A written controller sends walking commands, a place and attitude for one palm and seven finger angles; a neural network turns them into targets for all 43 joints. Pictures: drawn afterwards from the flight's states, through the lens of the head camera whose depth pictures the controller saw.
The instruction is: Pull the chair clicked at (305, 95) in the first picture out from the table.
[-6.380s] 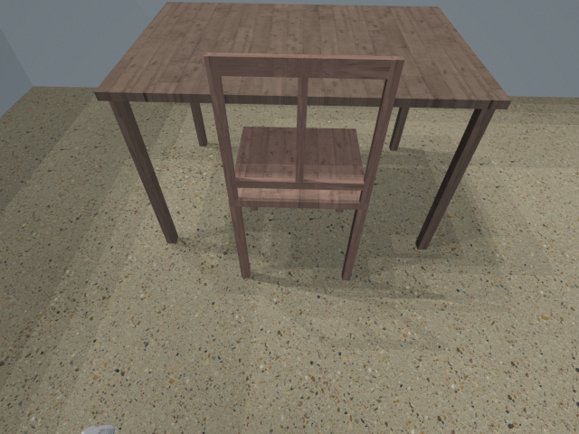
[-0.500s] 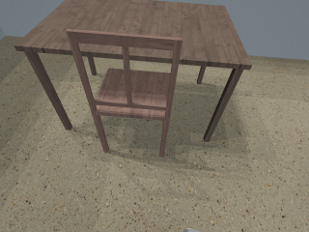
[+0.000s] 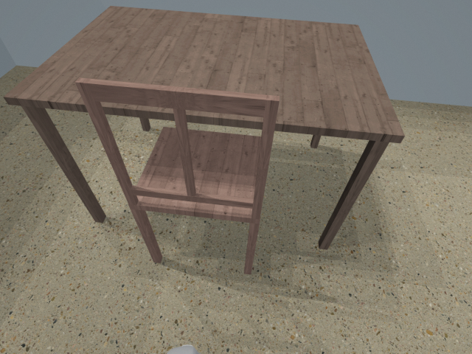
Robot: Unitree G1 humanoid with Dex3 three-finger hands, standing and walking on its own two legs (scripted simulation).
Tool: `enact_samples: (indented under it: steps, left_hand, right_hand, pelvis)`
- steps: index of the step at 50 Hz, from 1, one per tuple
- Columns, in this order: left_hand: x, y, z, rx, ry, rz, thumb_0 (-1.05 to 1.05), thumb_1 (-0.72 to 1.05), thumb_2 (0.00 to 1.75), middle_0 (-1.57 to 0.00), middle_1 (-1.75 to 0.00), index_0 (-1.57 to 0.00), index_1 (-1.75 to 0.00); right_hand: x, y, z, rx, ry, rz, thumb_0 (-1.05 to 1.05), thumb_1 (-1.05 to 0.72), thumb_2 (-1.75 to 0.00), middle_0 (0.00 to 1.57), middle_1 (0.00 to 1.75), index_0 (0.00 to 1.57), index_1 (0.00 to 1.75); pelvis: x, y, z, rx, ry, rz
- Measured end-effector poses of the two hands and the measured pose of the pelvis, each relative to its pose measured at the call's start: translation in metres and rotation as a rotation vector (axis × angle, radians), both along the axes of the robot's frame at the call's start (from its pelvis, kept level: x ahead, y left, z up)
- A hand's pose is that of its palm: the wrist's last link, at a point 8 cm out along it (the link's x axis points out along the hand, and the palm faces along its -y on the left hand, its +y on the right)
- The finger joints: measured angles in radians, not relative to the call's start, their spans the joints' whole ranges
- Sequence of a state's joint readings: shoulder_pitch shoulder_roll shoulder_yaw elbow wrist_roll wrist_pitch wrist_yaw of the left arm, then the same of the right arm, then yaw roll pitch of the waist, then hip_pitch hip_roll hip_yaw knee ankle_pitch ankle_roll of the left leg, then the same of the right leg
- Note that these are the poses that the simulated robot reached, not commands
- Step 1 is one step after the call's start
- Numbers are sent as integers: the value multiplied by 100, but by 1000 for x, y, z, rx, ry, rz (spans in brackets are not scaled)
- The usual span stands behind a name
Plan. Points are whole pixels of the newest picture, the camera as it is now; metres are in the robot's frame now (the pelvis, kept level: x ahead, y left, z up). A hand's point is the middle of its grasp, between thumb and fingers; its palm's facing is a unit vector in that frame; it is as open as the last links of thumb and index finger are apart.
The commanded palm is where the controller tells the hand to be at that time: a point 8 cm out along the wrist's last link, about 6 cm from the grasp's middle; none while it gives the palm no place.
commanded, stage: take the last steps up to it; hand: left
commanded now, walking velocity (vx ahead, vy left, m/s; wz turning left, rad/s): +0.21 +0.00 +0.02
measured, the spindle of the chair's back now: (186, 157) +0.59 +0.18 -0.07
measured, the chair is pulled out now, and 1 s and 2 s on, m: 0.00 0.00 0.00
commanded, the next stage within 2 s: come to a stop and stand still in 0.14 s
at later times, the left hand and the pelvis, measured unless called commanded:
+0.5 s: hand (153, 334) +0.19 +0.18 -0.18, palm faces +0.00 -0.97 -0.24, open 7.3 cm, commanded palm none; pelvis +0.13 +0.00 -0.01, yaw +0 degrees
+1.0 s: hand out of the picture +0.12 +0.23 -0.18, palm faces +0.05 -0.97 -0.23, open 7.3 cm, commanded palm none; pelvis +0.09 +0.04 +0.00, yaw +0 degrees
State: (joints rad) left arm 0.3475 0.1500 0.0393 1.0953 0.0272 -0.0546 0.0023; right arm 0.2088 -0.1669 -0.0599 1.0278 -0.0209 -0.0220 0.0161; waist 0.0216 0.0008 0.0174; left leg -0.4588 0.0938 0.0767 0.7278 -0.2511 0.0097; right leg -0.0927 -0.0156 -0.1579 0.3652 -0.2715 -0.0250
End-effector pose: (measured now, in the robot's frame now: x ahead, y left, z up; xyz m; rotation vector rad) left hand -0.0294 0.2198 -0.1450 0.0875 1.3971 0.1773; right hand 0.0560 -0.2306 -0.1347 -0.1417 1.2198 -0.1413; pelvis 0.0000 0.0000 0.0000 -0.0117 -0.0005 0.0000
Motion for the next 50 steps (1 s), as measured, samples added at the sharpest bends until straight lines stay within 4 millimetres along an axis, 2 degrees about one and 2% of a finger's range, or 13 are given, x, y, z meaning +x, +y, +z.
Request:
enact_samples:
  steps: [4, 7, 9, 14, 19, 23, 27, 32, 37, 39, 43, 50]
  left_hand:
    - [3, 9, -16, -32, 78, 34, 0, 91, 90, -20, -30, -20, -30]
    - [19, 18, -23, -38, 122, 20, 0, 91, 90, -20, -30, -20, -30]
    - [41, 23, -20, -30, 111, 6, 0, 91, 90, -20, -30, -20, -30]
    - [110, 30, -8, -1, 11, -24, 0, 91, 90, -20, -30, -20, -30]
    - [171, 26, -3, 51, -82, -51, 1, 93, 90, -19, -30, -20, -30]
    - [200, 16, -2, 75, -100, -83, 0, 93, 90, -19, -30, -20, -30]
    - [217, 11, 3, 83, -107, -93, 0, 92, 90, -20, -30, -20, -30]
    - [224, 17, 4, 80, -136, -68, 0, 92, 90, -20, -30, -20, -30]
    - [214, 37, -8, 59, -141, -56, 0, 91, 90, -20, -30, -21, -30]
    - [206, 46, -14, 49, -128, -50, 0, 91, 90, -20, -30, -20, -30]
    - [187, 57, -10, 49, -89, -38, 0, 91, 90, -20, -30, -20, -30]
    - [145, 60, -4, 65, -29, -30, 0, 91, 90, -20, -30, -20, -30]
  right_hand:
    - [61, 19, -2, -19, -78, 45, 0, -91, -90, 19, 30, 19, 30]
    - [83, 31, -3, -27, -106, 40, 0, -91, -89, 19, 30, 19, 30]
    - [87, 36, -2, -23, -93, 20, 0, -91, -89, 20, 30, 20, 30]
    - [88, 27, 1, -43, -32, -27, -2, -95, -89, 20, 30, 20, 30]
    - [82, 21, -13, -17, 82, -31, -1, -93, -89, 20, 30, 20, 30]
    - [82, 16, -28, 24, 145, -73, 0, -92, -89, 20, 30, 20, 30]
    - [84, 14, -31, 37, 177, -92, 0, -91, -89, 20, 30, 20, 30]
    - [87, 15, -25, 10, 187, -73, 0, -91, -89, 20, 30, 20, 30]
    - [90, 23, -18, -35, 122, -62, 0, -91, -89, 20, 30, 19, 30]
    - [87, 29, -15, -48, 101, -58, 0, -91, -89, 20, 30, 19, 30]
    - [80, 44, -6, -49, 94, -39, 0, -91, -89, 20, 30, 19, 30]
    - [70, 45, -7, -36, 91, -31, 1, -93, -89, 20, 30, 20, 30]
  pelvis:
    - [34, 17, -12, -17, -7, -9]
    - [53, 23, -16, 5, -13, -21]
    - [64, 25, -13, 12, -14, -26]
    - [91, 26, -4, 27, -3, -28]
    - [115, 14, -6, 38, -13, -10]
    - [131, 3, -11, 38, -15, -13]
    - [135, 1, -10, 28, -3, -1]
    - [126, 9, -7, 31, -1, 12]
    - [113, 27, -13, 16, -6, 7]
    - [108, 33, -14, 20, -15, 0]
    - [103, 40, -7, 16, -15, -2]
    - [91, 40, -3, 27, -10, -4]
